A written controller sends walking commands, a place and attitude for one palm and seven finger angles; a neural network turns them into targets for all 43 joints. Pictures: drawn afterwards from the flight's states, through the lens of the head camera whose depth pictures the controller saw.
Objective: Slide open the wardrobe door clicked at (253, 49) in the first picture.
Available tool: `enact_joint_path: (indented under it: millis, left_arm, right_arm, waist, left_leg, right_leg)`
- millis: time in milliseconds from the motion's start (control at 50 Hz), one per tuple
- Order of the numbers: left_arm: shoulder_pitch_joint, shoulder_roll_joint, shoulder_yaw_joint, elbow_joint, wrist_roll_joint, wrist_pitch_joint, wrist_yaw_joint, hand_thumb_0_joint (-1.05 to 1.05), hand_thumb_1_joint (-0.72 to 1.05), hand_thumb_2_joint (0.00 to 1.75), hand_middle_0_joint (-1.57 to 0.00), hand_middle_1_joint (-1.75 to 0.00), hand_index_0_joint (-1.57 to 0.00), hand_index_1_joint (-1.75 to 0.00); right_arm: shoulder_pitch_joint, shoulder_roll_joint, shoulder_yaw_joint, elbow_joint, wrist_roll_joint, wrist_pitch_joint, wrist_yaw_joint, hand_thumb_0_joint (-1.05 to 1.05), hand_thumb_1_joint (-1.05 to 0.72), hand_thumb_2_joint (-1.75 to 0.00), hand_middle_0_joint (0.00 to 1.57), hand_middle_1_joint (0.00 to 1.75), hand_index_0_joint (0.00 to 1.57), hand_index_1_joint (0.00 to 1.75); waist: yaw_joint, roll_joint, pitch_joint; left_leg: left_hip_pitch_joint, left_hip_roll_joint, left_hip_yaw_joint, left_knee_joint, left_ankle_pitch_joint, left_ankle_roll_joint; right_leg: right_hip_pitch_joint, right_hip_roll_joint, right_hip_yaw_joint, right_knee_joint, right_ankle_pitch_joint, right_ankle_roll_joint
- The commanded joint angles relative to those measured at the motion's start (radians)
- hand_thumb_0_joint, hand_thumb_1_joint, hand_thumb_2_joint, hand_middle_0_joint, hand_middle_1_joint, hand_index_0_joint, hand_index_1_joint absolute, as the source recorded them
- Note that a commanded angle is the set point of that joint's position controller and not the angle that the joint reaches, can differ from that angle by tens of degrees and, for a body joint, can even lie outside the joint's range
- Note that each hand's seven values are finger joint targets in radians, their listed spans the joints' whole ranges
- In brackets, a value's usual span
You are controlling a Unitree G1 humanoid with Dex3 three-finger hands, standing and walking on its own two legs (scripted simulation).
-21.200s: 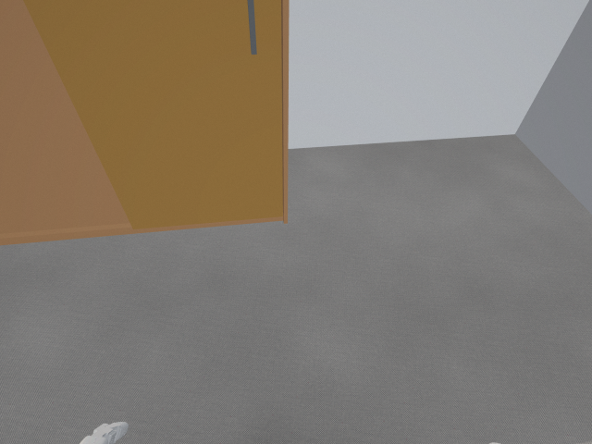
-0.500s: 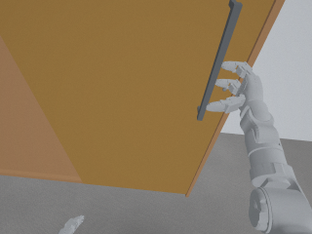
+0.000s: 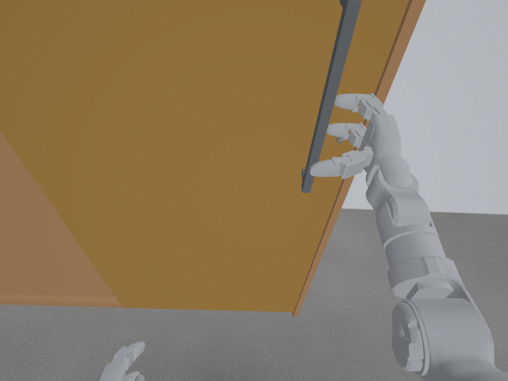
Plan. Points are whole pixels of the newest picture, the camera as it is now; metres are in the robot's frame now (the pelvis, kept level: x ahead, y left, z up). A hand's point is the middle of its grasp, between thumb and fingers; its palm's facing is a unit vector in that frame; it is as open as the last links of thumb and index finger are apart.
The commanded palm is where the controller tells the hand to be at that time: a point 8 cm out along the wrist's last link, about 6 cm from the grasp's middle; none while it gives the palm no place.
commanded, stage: move the hooked fingers beside the handle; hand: right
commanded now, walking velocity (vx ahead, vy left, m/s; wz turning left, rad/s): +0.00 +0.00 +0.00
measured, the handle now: (321, 112) +0.48 -0.08 +0.20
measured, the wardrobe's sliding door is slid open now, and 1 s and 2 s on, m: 0.00 0.00 0.00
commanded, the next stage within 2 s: none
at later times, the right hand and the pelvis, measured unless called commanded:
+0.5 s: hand (330, 141) +0.43 -0.09 +0.18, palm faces -0.01 +1.00 +0.01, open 13.9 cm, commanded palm +0.40 -0.15 +0.18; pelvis +0.00 +0.01 +0.00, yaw +2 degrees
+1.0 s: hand (353, 146) +0.41 -0.12 +0.19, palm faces -0.01 +1.00 +0.01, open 14.0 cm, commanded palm +0.39 -0.18 +0.18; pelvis +0.00 +0.01 +0.00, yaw +1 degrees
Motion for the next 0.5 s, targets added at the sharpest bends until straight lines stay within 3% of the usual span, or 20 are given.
enact_joint_path:
  millis: [0,60,80,180,200,260,320,360,480]
  left_arm:
    - [-0.046,0.124,0.041,-0.127,-0.004,-0.038,0.006,0.0,0.9,0.9,-0.2,-0.3,-0.2,-0.3]
    - [-0.049,0.121,0.041,-0.122,-0.003,-0.039,0.008,0.0,0.9,0.9,-0.2,-0.3,-0.2,-0.3]
    - [-0.049,0.126,0.044,-0.127,-0.002,-0.034,0.009,0.0,0.9,0.9,-0.2,-0.3,-0.2,-0.3]
    - [-0.062,0.117,0.041,-0.138,-0.004,-0.034,0.005,0.0,0.9,0.9,-0.2,-0.3,-0.2,-0.3]
    - [-0.058,0.12,0.04,-0.13,-0.002,-0.033,0.007,0.0,0.9,0.9,-0.2,-0.3,-0.2,-0.3]
    - [-0.066,0.116,0.041,-0.135,0.001,-0.03,0.009,0.0,0.9,0.9,-0.2,-0.3,-0.2,-0.3]
    - [-0.07,0.121,0.036,-0.14,0.005,-0.017,0.016,0.0,0.9,0.9,-0.2,-0.3,-0.2,-0.3]
    - [-0.081,0.115,0.036,-0.147,0.003,-0.012,0.015,0.0,0.9,0.9,-0.2,-0.3,-0.2,-0.3]
    - [-0.093,0.121,0.036,-0.176,-0.002,0.007,0.023,0.0,0.9,0.9,-0.2,-0.3,-0.2,-0.3]
  right_arm:
    - [-0.557,-0.028,0.05,-0.234,0.008,-0.057,0.028,0.0,0.5,-0.3,0.3,1.2,0.3,1.2]
    - [-0.558,-0.047,0.025,-0.235,0.012,-0.056,0.027,0.0,0.5,-0.3,0.3,1.2,0.3,1.2]
    - [-0.542,-0.086,-0.002,-0.236,0.008,-0.059,0.022,0.0,0.5,-0.3,0.3,1.2,0.3,1.2]
    - [-0.513,-0.04,0.03,-0.261,0.002,-0.064,0.017,0.0,0.5,-0.3,0.3,1.2,0.3,1.2]
    - [-0.529,-0.062,0.016,-0.262,0.0,-0.064,0.015,0.0,0.5,-0.3,0.3,1.2,0.3,1.2]
    - [-0.522,-0.087,-0.018,-0.299,0.005,-0.062,0.009,0.0,0.5,-0.3,0.3,1.2,0.3,1.2]
    - [-0.465,-0.195,-0.119,-0.276,0.007,-0.052,-0.005,0.0,0.5,-0.3,0.3,1.2,0.3,1.2]
    - [-0.443,-0.189,-0.109,-0.294,-0.004,-0.052,-0.001,0.0,0.5,-0.3,0.3,1.2,0.3,1.2]
    - [-0.354,-0.258,-0.16,-0.309,-0.002,-0.043,0.028,0.0,0.5,-0.3,0.3,1.2,0.3,1.2]
  waist:
    - [0.071,0.068,-0.276]
    - [0.067,0.061,-0.282]
    - [0.058,0.066,-0.286]
    - [0.052,0.045,-0.283]
    - [0.059,0.06,-0.273]
    - [0.044,0.052,-0.318]
    - [0.018,0.11,-0.315]
    - [0.016,0.098,-0.299]
    - [-0.003,0.085,-0.298]
  left_leg:
    - [0.084,-0.008,-0.032,-0.034,0.175,0.016]
    - [0.087,-0.007,-0.037,-0.034,0.182,0.016]
    - [0.105,-0.005,-0.038,-0.036,0.184,0.015]
    - [0.105,-0.006,-0.037,-0.032,0.191,0.016]
    - [0.11,-0.006,-0.037,-0.036,0.19,0.015]
    - [0.139,-0.006,-0.044,-0.035,0.215,0.017]
    - [0.211,-0.001,-0.055,-0.044,0.238,0.011]
    - [0.222,0.002,-0.062,-0.051,0.247,0.009]
    - [0.279,0.009,-0.072,-0.062,0.274,0.008]
  right_leg:
    - [0.109,-0.051,0.062,-0.062,0.238,0.033]
    - [0.108,-0.05,0.057,-0.058,0.233,0.03]
    - [0.107,-0.048,0.056,-0.059,0.239,0.028]
    - [0.112,-0.05,0.051,-0.06,0.248,0.03]
    - [0.101,-0.05,0.053,-0.065,0.24,0.031]
    - [0.113,-0.047,0.047,-0.063,0.252,0.028]
    - [0.056,-0.043,0.031,-0.075,0.242,0.016]
    - [0.046,-0.042,0.018,-0.078,0.231,0.01]
    - [0.029,-0.04,0.003,-0.087,0.233,0.003]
